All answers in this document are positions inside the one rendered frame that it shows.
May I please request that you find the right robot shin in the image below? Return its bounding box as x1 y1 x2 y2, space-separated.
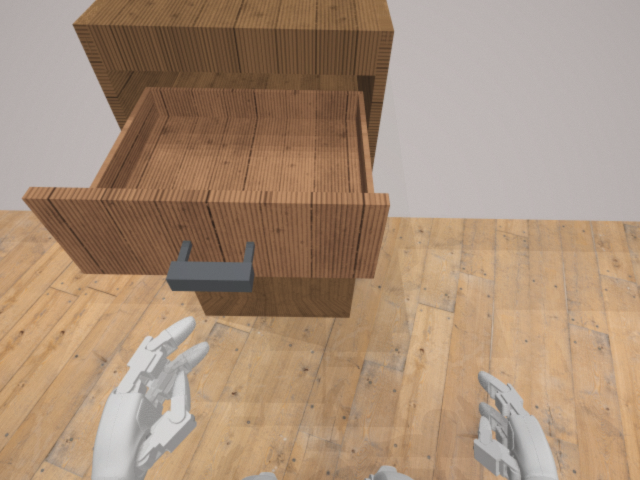
377 465 397 473

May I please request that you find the cabinet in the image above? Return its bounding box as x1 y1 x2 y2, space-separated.
72 0 394 318

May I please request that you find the robot left hand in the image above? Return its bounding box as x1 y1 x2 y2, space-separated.
91 316 209 480

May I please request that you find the robot right hand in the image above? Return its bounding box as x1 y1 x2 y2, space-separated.
474 371 559 480

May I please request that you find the handle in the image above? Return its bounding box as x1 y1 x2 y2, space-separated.
166 241 255 292

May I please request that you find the drawer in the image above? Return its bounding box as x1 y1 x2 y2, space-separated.
22 87 390 279

